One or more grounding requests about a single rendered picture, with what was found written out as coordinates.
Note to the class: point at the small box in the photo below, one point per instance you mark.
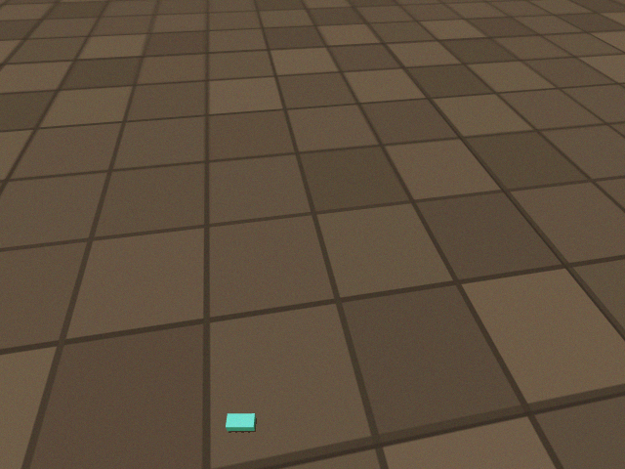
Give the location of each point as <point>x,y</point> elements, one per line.
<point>241,422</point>

